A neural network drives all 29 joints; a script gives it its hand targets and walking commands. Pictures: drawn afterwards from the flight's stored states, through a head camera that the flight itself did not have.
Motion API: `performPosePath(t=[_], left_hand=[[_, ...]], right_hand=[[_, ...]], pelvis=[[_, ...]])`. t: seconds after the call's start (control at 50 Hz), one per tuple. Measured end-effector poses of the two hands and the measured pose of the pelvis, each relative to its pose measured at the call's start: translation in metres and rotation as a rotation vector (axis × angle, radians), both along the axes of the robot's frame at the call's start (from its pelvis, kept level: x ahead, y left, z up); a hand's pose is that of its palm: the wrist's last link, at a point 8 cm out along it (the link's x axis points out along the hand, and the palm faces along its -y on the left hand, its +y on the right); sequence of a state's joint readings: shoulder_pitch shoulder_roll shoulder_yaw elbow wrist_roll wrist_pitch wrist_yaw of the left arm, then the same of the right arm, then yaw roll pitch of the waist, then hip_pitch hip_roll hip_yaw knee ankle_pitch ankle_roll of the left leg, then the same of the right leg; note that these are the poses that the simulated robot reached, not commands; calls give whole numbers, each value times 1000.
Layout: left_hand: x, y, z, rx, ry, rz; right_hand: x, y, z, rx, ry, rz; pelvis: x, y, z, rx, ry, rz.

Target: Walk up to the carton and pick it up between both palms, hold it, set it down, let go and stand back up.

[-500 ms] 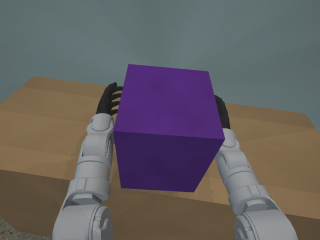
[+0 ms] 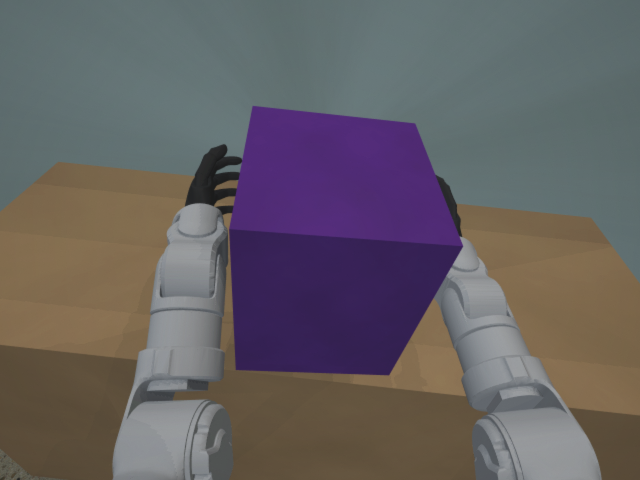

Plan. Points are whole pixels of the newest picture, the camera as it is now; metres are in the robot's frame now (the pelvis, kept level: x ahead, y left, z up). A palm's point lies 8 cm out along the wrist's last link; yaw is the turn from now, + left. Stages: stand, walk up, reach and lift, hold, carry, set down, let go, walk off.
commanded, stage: reach and lift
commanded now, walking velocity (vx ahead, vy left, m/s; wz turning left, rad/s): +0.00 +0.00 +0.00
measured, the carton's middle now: (324, 248) +0.37 -0.02 +0.15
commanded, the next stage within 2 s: hold in 1.10 s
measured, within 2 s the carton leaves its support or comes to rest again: neither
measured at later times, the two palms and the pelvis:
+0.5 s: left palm (198, 196) +0.38 +0.13 +0.21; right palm (444, 214) +0.37 -0.16 +0.20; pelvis +0.00 -0.01 +0.00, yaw +0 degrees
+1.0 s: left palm (198, 187) +0.38 +0.13 +0.22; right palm (448, 205) +0.37 -0.16 +0.21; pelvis +0.01 +0.00 +0.00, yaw +0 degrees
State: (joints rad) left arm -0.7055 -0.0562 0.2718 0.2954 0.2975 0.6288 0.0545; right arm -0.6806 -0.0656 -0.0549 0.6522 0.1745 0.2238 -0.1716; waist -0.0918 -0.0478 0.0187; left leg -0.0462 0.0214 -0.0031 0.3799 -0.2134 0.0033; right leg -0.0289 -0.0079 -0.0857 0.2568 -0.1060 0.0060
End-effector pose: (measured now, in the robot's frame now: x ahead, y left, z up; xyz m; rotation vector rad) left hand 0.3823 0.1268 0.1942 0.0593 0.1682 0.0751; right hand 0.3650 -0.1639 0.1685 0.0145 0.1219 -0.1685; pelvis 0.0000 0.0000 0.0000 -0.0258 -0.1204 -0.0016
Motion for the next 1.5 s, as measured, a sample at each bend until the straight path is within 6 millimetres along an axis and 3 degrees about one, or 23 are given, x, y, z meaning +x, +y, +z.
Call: performPosePath(t=[0.28,1.14,1.5], left_hand=[[-5,0,15,-24,18,5],[1,3,36,-23,6,9],[-14,21,63,-55,6,53]], right_hand=[[1,-1,22,6,14,19],[8,1,49,19,5,19],[8,18,84,27,13,63]], pelvis=[[-3,-9,0,9,1,3],[6,-5,0,0,10,-2],[1,-9,-1,3,7,6]])
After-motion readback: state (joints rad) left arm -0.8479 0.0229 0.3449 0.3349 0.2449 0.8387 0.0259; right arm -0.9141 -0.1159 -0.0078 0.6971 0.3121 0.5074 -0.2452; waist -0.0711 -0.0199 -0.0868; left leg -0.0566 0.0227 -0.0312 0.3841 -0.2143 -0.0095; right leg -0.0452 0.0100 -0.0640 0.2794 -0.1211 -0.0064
